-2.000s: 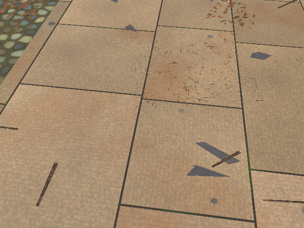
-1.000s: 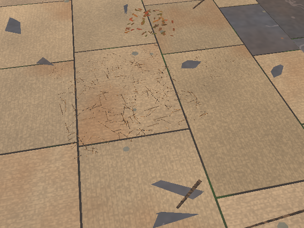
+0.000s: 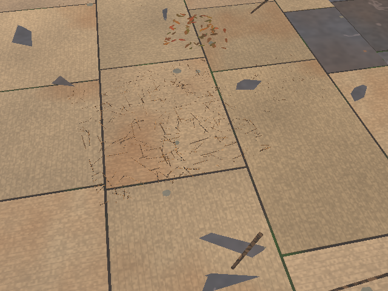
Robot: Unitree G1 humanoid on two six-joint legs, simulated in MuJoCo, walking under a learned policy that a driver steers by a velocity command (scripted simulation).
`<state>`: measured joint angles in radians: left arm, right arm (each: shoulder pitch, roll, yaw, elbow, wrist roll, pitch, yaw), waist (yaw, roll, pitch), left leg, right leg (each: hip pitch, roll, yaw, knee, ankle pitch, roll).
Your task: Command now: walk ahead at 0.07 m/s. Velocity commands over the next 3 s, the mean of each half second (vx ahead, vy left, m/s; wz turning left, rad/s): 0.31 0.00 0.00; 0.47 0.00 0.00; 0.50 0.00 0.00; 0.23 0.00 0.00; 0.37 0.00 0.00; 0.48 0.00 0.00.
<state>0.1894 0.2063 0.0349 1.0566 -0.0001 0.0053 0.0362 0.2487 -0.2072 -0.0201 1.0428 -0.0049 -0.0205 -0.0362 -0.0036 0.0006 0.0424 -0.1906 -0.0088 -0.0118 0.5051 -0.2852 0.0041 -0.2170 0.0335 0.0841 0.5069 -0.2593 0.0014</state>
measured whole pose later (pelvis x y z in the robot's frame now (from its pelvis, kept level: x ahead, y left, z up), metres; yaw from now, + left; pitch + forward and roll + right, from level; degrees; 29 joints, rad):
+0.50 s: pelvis +0.13 -0.03 +0.01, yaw +0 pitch +2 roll +0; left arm 0.47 0.18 0.01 1.10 0.00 -0.08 0.00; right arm 0.13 -0.27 -0.05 0.91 0.02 -0.09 0.02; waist 0.07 0.03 -0.01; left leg -0.65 0.09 0.02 0.90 -0.12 0.03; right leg 0.03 0.04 -0.01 0.22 -0.28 -0.05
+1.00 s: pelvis +0.42 +0.03 +0.01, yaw +0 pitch +1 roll +1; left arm 0.14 0.27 0.06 0.90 -0.01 -0.08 0.02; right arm 0.35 -0.24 -0.04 1.00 0.00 -0.10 0.02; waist -0.05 -0.04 0.00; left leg -0.10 -0.08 0.06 0.24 -0.16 0.08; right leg -0.70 -0.15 0.04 0.90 -0.05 -0.02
